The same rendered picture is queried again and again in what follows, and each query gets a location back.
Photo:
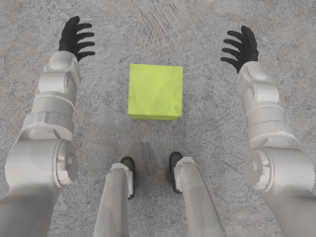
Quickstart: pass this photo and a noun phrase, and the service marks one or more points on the right robot upper arm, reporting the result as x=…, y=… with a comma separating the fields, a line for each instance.
x=284, y=177

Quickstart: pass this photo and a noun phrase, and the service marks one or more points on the left robot upper arm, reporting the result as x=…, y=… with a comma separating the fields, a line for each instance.
x=37, y=171

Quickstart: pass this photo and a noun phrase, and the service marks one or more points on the left robot hand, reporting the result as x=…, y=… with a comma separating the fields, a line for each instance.
x=69, y=38

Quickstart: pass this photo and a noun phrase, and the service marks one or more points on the carton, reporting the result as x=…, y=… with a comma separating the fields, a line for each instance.
x=155, y=92

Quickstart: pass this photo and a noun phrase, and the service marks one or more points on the left robot forearm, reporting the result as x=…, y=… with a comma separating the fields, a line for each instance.
x=54, y=101

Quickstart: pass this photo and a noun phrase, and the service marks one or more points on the robot left shin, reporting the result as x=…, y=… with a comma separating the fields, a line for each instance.
x=117, y=166

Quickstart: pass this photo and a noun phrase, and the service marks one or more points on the right robot forearm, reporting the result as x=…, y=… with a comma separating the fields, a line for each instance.
x=263, y=110

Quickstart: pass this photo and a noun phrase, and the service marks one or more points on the robot right thigh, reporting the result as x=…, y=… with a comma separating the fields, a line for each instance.
x=202, y=216

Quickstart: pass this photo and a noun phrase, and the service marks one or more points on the right robot hand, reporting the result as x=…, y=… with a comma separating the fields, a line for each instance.
x=248, y=48

